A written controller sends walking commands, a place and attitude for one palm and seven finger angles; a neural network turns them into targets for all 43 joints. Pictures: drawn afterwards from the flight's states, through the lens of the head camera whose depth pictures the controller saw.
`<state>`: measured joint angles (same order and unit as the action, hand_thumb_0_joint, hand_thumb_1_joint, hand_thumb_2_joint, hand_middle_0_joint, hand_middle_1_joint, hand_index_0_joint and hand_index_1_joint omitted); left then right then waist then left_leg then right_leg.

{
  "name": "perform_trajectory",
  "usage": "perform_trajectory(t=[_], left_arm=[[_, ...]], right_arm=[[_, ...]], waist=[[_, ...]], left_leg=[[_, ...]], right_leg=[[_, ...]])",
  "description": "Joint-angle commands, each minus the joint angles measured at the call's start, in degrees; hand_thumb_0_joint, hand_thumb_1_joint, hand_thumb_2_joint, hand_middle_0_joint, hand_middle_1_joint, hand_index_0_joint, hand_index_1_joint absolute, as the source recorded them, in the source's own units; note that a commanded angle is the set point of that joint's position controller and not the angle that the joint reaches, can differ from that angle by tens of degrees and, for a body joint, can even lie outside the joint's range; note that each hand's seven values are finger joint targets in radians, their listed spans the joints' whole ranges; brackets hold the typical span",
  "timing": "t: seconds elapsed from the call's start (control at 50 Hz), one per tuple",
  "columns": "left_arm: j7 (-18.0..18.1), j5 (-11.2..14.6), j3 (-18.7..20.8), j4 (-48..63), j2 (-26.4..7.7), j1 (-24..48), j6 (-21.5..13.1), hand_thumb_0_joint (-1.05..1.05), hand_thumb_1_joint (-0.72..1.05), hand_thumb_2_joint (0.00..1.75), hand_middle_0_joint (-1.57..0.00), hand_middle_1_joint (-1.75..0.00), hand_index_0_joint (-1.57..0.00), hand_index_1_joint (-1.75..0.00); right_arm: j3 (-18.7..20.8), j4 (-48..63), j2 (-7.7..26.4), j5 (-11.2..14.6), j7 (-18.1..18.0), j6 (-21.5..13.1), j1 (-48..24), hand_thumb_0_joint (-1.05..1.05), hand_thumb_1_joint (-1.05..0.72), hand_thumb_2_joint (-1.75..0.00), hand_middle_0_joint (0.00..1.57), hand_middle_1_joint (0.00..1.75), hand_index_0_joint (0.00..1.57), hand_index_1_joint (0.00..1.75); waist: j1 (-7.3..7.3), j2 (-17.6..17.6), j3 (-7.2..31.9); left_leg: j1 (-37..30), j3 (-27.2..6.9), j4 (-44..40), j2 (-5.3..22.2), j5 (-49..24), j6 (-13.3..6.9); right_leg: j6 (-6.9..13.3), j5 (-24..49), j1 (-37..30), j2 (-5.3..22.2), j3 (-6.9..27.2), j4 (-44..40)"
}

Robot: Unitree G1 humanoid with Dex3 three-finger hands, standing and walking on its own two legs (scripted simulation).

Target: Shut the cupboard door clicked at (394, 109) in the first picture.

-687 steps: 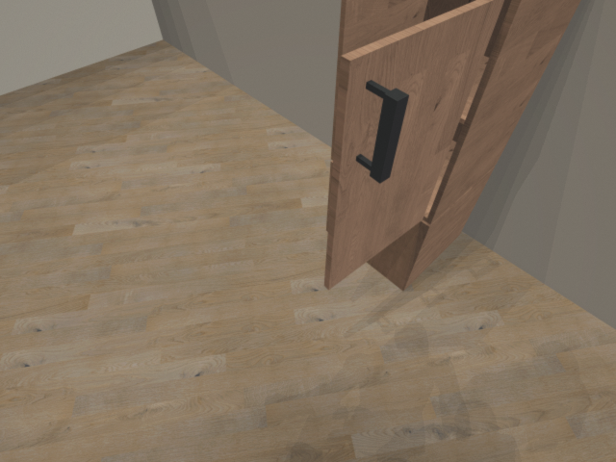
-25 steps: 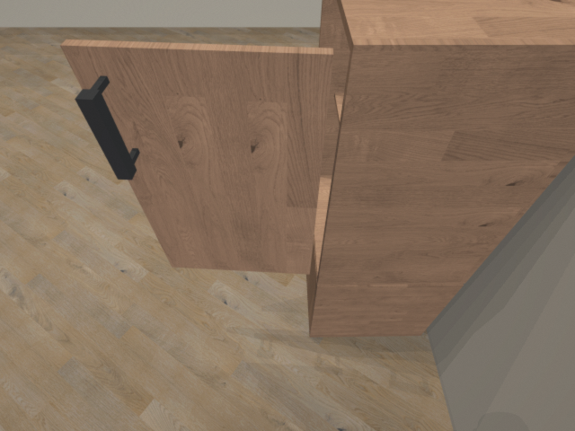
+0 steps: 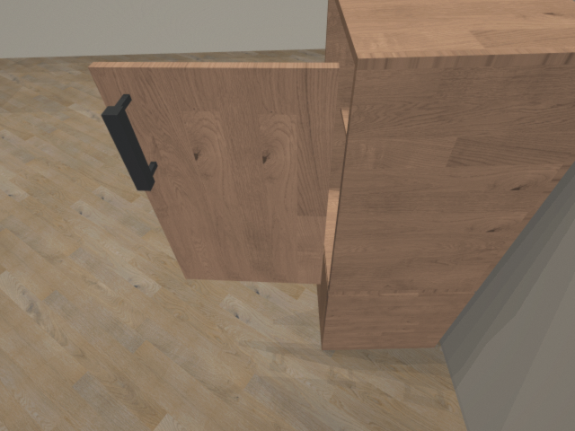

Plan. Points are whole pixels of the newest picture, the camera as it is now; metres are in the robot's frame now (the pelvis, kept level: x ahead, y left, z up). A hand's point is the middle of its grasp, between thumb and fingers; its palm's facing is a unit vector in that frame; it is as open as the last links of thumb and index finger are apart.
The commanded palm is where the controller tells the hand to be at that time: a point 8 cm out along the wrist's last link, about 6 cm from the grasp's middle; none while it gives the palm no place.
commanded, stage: look again from close up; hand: left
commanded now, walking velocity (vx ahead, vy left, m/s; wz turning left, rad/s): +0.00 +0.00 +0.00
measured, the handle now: (135, 144) +0.51 +0.29 +0.13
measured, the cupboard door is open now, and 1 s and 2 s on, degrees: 86 86 86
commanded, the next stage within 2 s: shuffle to correct the standing spot in 0.30 s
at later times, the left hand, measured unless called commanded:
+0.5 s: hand out of the picture +0.01 +0.18 -0.17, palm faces +0.02 -0.98 -0.19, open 7.4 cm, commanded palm none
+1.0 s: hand out of the picture +0.10 +0.22 -0.17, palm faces +0.05 -0.97 -0.24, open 7.4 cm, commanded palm none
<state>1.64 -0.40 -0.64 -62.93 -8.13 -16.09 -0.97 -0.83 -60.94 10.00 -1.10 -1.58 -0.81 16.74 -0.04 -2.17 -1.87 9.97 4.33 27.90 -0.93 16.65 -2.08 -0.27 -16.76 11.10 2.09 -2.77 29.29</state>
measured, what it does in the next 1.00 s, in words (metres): steps on the spot: right foot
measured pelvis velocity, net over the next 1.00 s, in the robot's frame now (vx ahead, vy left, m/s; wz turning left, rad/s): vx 0.05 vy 0.04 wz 0.00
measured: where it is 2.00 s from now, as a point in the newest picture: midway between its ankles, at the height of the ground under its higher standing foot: outside the picture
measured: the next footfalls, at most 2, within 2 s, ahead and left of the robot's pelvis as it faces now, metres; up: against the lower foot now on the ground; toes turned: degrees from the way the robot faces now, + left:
right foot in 0.96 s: +0.09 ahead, -0.07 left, +0.00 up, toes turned -8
left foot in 1.28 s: +0.11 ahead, +0.23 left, +0.00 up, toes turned +2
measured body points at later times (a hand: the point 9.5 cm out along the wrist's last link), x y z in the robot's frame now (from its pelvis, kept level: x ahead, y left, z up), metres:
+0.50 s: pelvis +0.00 +0.00 +0.00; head +0.02 +0.00 +0.45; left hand +0.01 +0.23 -0.16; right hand +0.01 -0.23 -0.15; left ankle -0.02 +0.09 -0.74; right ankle -0.01 -0.12 -0.74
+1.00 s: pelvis +0.05 +0.04 -0.01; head +0.08 +0.02 +0.43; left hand +0.10 +0.27 -0.16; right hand +0.03 -0.18 -0.18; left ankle -0.01 +0.09 -0.73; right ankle +0.05 -0.06 -0.74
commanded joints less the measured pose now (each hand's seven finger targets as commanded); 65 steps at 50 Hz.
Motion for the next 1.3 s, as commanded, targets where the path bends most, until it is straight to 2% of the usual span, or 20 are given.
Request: perform_trajectory(t=[0.0,0.44,0.6,0.66,0.72,0.74,0.78,0.9,0.92,0.94,0.96,0.98,1.02,1.06,1.16,1.2,1.22,1.24,1.26,1.28], left_arm=[[0.46,-0.15,0.79,2.40,-7.05,-2.69,-0.65,0.00,0.90,0.90,-0.20,-0.30,-0.20,-0.30],[0.38,-0.45,1.14,1.00,-8.19,-2.91,-0.51,0.00,0.90,0.90,-0.20,-0.30,-0.20,-0.30],[0.47,-0.74,3.40,2.83,-11.45,-4.51,0.22,0.00,0.90,0.90,-0.20,-0.30,-0.20,-0.30],[0.59,-0.87,4.10,4.06,-11.31,-3.21,0.50,0.00,0.90,0.90,-0.20,-0.30,-0.20,-0.30],[0.49,-1.20,3.18,5.90,-7.12,-0.92,1.17,0.00,0.90,0.90,-0.20,-0.30,-0.20,-0.30],[0.59,-1.23,2.73,6.97,-6.18,1.18,1.18,0.00,0.90,0.90,-0.20,-0.30,-0.20,-0.30],[0.57,-0.90,2.94,7.61,-5.79,3.15,1.15,0.00,0.90,0.90,-0.20,-0.30,-0.20,-0.30],[0.33,-0.80,3.35,6.17,-4.89,-3.21,0.70,0.00,0.90,0.90,-0.20,-0.30,-0.20,-0.30],[0.63,-0.89,3.66,5.25,-6.37,-7.19,0.13,0.00,0.90,0.90,-0.20,-0.30,-0.20,-0.30],[1.12,-1.34,4.66,4.53,-10.81,-11.13,-0.47,0.00,0.90,0.90,-0.20,-0.30,-0.20,-0.30],[1.14,-1.03,5.28,4.21,-14.11,-13.24,-0.63,0.00,0.90,0.90,-0.20,-0.30,-0.20,-0.30],[1.53,-0.80,5.53,4.24,-13.95,-12.15,-0.90,0.00,0.90,0.90,-0.20,-0.30,-0.20,-0.30],[1.58,-1.24,5.09,6.18,-11.83,-6.18,-0.58,0.00,0.90,0.90,-0.20,-0.30,-0.20,-0.30],[1.33,-1.51,5.45,7.82,-12.18,-2.52,-0.63,0.00,0.90,0.90,-0.20,-0.30,-0.20,-0.30],[0.18,-1.91,5.90,8.76,-14.24,0.20,0.16,0.00,0.90,0.90,-0.20,-0.30,-0.20,-0.30],[0.13,-1.49,5.57,8.17,-13.20,0.10,0.91,0.00,0.90,0.90,-0.20,-0.30,-0.20,-0.30],[0.06,-1.25,4.92,8.22,-11.05,-0.95,1.31,0.00,0.90,0.90,-0.20,-0.30,-0.20,-0.30],[-0.06,-0.89,4.12,8.91,-7.01,-2.81,1.83,0.00,0.90,0.90,-0.20,-0.30,-0.20,-0.30],[0.21,-0.51,3.68,9.08,-5.79,-2.92,2.04,0.00,0.90,0.90,-0.20,-0.30,-0.20,-0.30],[0.22,-0.63,3.47,9.10,-5.89,-2.44,1.93,0.00,0.90,0.90,-0.20,-0.30,-0.20,-0.30]], right_arm=[[0.69,1.77,5.22,0.32,0.14,-1.43,2.21,0.00,-0.90,-0.90,0.20,0.30,0.20,0.30],[0.63,-2.01,5.12,0.47,0.04,-1.18,1.43,0.00,-0.90,-0.90,0.20,0.30,0.20,0.30],[1.19,0.84,4.51,-0.06,0.70,0.27,1.86,0.00,-0.90,-0.90,0.20,0.30,0.20,0.30],[1.37,1.09,4.71,-0.03,0.67,-0.06,4.07,0.00,-0.90,-0.90,0.20,0.30,0.20,0.30],[2.07,0.39,8.51,-0.25,0.12,-0.45,8.50,0.00,-0.90,-0.90,0.20,0.30,0.20,0.30],[1.92,0.03,7.93,-0.23,-0.22,-0.39,10.06,0.00,-0.90,-0.90,0.20,0.30,0.20,0.30],[1.70,0.90,7.52,-0.53,-0.44,-0.23,9.37,0.00,-0.90,-0.90,0.20,0.30,0.20,0.30],[1.98,3.12,8.17,0.15,-0.39,-0.26,3.62,0.00,-0.90,-0.90,0.20,0.30,0.20,0.30],[2.11,3.66,7.98,0.54,-0.22,-0.34,3.02,0.00,-0.90,-0.90,0.20,0.30,0.20,0.30],[2.11,4.68,6.04,0.99,0.11,-0.41,2.71,0.00,-0.90,-0.90,0.20,0.30,0.20,0.30],[2.51,6.18,5.39,0.55,0.41,-0.13,1.39,0.00,-0.90,-0.90,0.20,0.30,0.20,0.30],[2.90,6.22,5.92,0.12,0.32,0.86,-0.76,0.00,-0.90,-0.90,0.20,0.30,0.20,0.30],[3.12,6.22,4.66,-0.19,1.27,1.88,-2.49,0.00,-0.90,-0.90,0.20,0.30,0.20,0.30],[3.16,6.34,3.15,-0.19,2.17,2.22,-1.83,0.00,-0.90,-0.90,0.20,0.30,0.20,0.30],[2.97,6.71,1.23,0.62,2.45,1.46,-1.92,0.00,-0.90,-0.90,0.20,0.30,0.20,0.30],[2.92,4.92,2.05,0.43,2.08,0.54,1.62,0.00,-0.90,-0.90,0.20,0.30,0.20,0.30],[3.34,4.09,4.68,0.30,1.75,-0.02,4.02,0.00,-0.90,-0.90,0.20,0.30,0.20,0.30],[4.01,4.33,8.45,-0.16,1.37,-0.60,5.55,0.00,-0.90,-0.90,0.20,0.30,0.20,0.30],[4.03,5.03,11.12,-0.59,0.95,-0.19,4.69,0.00,-0.90,-0.90,0.20,0.30,0.20,0.30],[3.95,5.28,10.97,-0.92,0.48,-0.38,1.81,0.00,-0.90,-0.90,0.20,0.30,0.20,0.30]], waist=[[0.13,3.36,-2.46],[0.76,2.75,-1.44],[1.17,8.58,-3.71],[0.30,5.76,-3.05],[-1.00,-9.01,-1.55],[-1.59,-9.39,-2.44],[-1.31,-5.32,-2.38],[3.66,-1.59,0.22],[5.42,1.95,1.80],[6.50,12.39,3.89],[6.30,16.76,2.63],[6.11,14.13,0.68],[3.75,11.46,-2.52],[2.03,10.89,-0.40],[1.06,13.90,0.16],[-0.49,10.92,1.47],[-1.11,3.26,3.42],[-1.00,-8.38,4.13],[-1.10,-11.17,2.22],[-0.40,-7.35,-0.05]], left_leg=[[2.99,-6.93,-8.26,6.24,-6.17,-0.40],[1.71,-5.07,-7.75,5.91,-7.43,-0.08],[7.78,-1.30,0.93,1.91,1.76,1.13],[5.23,-2.23,-1.07,2.53,-2.91,0.62],[-5.46,-13.40,-7.35,12.04,-23.84,-5.11],[-8.90,-16.04,-8.36,14.71,-33.49,-8.54],[-9.64,-16.39,-6.87,16.35,-40.09,-11.84],[-2.03,-8.18,-2.57,11.09,-37.76,-7.35],[2.35,-6.39,2.44,8.92,-32.33,-5.06],[13.72,-2.03,12.31,2.90,-16.22,-1.68],[21.74,-0.03,25.09,-1.87,15.87,1.54],[22.88,-5.24,31.82,1.42,18.37,2.30],[24.77,-6.50,37.36,3.47,12.50,2.90],[21.20,-4.18,33.88,3.89,8.43,3.63],[7.42,2.74,12.05,0.65,0.10,4.57],[-1.87,3.75,0.38,0.59,-7.55,4.69],[-6.48,0.75,-2.92,4.07,-11.94,4.35],[-5.56,-11.71,-6.15,14.37,-21.77,0.52],[1.62,-18.20,-10.31,20.43,-22.39,-4.65],[6.02,-20.35,-12.29,20.78,-17.05,-6.61]], right_leg=[[2.76,4.18,1.11,3.75,5.41,-6.21],[2.82,8.33,-1.92,5.08,5.81,-7.33],[7.16,-1.50,-0.14,11.88,13.42,-9.81],[6.53,2.85,0.99,10.41,9.94,-4.57],[2.03,-6.02,10.63,0.27,-3.17,11.89],[1.45,-15.73,16.06,-0.72,-2.89,17.43],[2.10,-18.36,18.14,1.39,-1.51,22.16],[2.84,0.00,1.31,1.57,-3.35,3.94],[3.96,6.73,-6.19,4.36,0.08,-1.47],[8.40,20.07,-16.32,15.53,15.35,-5.00],[16.29,34.64,-17.24,28.36,26.81,-9.85],[18.35,35.59,-11.79,29.08,27.14,-10.36],[15.25,26.32,-4.88,23.79,18.81,-11.22],[11.89,24.66,-0.98,19.67,9.97,-10.31],[6.65,13.99,6.10,12.75,2.51,-7.94],[3.77,8.38,8.29,9.18,0.84,-1.90],[2.04,2.62,9.14,6.65,-0.46,4.27],[-0.96,-10.54,11.52,2.30,-3.03,10.04],[-1.10,-17.98,9.26,0.70,-2.13,15.05],[-0.26,-18.31,8.65,0.80,-0.85,17.02]])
